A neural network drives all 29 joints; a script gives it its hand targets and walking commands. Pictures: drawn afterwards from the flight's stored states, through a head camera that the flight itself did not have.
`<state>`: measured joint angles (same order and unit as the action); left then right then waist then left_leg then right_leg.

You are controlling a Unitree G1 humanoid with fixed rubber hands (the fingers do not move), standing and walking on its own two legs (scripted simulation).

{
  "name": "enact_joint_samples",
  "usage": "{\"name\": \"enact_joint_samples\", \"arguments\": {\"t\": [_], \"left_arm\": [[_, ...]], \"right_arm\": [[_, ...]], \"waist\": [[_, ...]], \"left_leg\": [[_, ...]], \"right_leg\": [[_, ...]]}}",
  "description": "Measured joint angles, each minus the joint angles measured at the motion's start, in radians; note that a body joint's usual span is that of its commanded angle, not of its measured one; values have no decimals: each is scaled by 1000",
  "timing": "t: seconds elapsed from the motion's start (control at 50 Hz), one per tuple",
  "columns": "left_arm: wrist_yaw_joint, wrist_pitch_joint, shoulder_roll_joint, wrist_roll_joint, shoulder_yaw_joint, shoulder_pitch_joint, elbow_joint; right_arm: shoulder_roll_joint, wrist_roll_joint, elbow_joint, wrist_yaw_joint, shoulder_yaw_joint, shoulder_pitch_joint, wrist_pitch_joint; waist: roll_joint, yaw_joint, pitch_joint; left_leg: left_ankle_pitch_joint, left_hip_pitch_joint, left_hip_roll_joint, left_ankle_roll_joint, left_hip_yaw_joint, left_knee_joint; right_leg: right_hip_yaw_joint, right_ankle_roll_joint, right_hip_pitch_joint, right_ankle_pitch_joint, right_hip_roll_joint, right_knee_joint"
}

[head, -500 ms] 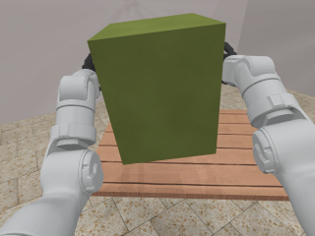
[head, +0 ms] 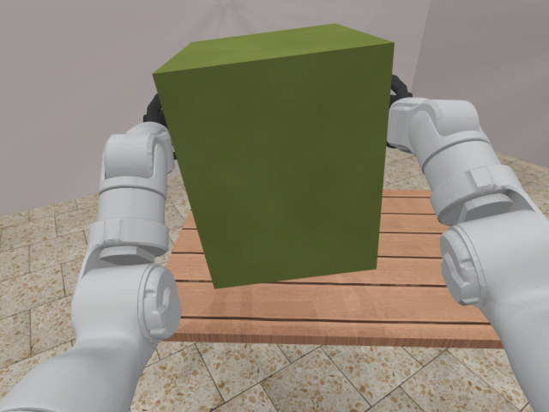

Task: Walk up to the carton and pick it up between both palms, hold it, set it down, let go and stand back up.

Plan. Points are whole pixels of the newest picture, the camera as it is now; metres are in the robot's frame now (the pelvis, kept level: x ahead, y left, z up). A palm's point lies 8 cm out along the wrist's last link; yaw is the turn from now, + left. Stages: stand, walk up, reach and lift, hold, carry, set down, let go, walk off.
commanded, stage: hold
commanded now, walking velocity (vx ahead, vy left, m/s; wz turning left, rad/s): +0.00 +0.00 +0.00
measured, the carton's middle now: (278, 148) +0.40 -0.01 +0.29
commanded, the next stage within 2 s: set down in 0.36 s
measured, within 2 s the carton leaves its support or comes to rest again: neither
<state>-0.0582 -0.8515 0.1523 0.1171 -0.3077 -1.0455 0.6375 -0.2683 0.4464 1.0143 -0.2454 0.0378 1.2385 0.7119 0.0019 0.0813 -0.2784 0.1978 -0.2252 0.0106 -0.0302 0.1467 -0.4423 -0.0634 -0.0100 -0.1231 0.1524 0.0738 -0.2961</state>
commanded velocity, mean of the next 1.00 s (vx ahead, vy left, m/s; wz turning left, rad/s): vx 0.00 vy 0.00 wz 0.00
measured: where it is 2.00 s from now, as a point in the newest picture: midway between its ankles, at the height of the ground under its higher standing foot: outside the picture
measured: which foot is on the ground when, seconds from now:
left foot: down 0.00-1.00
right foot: down 0.00-1.00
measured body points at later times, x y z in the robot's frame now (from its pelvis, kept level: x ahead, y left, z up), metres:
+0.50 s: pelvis +0.00 +0.00 +0.00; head -0.11 +0.03 +0.43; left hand +0.39 +0.16 +0.33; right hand +0.37 -0.16 +0.35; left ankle +0.03 +0.13 -0.75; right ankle +0.00 -0.12 -0.75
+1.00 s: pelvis +0.01 -0.01 +0.00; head -0.07 +0.05 +0.44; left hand +0.43 +0.16 +0.27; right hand +0.40 -0.17 +0.28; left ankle +0.03 +0.13 -0.75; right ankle +0.00 -0.12 -0.75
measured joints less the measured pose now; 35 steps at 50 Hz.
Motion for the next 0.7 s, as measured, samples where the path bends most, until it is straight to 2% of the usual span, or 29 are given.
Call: {"name": "enact_joint_samples", "arguments": {"t": [0.38,0.5,0.6,0.7], "left_arm": [[0,9,3,-2,-8,-13,28],[12,96,49,-18,-19,-78,160],[35,196,74,13,-29,-137,269],[52,247,68,47,-32,-119,271]], "right_arm": [[4,-11,25,1,-9,15,-3],[43,-97,146,14,-85,81,-85],[61,-139,209,23,-137,104,-176],[77,-144,206,31,-147,66,-240]], "waist": [[-1,1,-1],[-19,28,14],[-47,47,38],[-68,58,68]], "left_leg": [[0,6,-1,0,1,3],[-9,26,-5,-3,7,22],[-17,64,-6,-6,13,47],[-18,100,-5,-8,17,63]], "right_leg": [[1,-1,6,2,0,0],[9,-4,19,7,-6,-1],[17,-8,55,6,-10,14],[23,-11,96,3,-10,38]]}}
